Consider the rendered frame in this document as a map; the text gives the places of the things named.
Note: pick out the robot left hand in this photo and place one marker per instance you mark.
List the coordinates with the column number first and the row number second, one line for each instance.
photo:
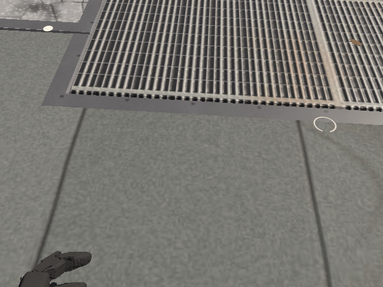
column 53, row 266

